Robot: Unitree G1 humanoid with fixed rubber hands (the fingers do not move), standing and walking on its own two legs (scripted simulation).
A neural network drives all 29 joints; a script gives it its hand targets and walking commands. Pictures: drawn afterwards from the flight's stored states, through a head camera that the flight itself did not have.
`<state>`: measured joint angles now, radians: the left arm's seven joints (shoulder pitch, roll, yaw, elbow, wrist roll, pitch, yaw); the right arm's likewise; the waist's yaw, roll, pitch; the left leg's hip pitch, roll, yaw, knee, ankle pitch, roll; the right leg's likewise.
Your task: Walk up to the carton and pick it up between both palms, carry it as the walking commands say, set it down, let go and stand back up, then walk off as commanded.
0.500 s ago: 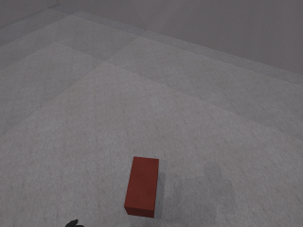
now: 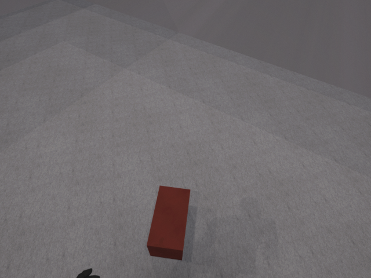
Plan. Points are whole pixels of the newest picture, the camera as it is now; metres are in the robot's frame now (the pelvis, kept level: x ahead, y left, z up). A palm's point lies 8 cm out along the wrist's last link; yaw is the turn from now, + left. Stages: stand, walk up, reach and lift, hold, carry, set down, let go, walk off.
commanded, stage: walk up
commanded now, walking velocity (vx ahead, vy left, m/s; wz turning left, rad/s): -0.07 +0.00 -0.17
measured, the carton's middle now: (170, 222) +0.46 +0.06 -0.66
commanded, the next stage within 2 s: stand in 0.80 s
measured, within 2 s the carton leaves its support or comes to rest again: neither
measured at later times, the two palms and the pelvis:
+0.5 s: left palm out of the picture +0.09 +0.25 -0.11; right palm out of the picture +0.04 -0.24 -0.11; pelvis -0.02 +0.01 +0.00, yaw -2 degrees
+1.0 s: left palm out of the picture +0.09 +0.23 -0.10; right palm out of the picture +0.03 -0.25 -0.11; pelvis -0.03 -0.01 +0.01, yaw -2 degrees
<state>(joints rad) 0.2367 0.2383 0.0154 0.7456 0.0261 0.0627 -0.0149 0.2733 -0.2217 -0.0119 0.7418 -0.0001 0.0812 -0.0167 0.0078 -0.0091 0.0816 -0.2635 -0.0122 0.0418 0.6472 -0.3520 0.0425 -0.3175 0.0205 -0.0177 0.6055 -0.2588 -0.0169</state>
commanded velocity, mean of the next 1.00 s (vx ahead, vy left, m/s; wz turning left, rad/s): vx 0.00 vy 0.00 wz -0.08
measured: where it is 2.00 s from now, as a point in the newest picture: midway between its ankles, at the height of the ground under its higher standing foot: outside the picture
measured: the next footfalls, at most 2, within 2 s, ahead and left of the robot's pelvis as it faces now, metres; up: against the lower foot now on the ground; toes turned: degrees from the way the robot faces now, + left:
right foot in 0.48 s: -0.01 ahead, -0.13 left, +0.00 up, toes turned +2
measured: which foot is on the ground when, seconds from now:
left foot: down 0.00-1.00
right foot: down 0.00-0.14, up 0.16-0.46, down 0.48-1.00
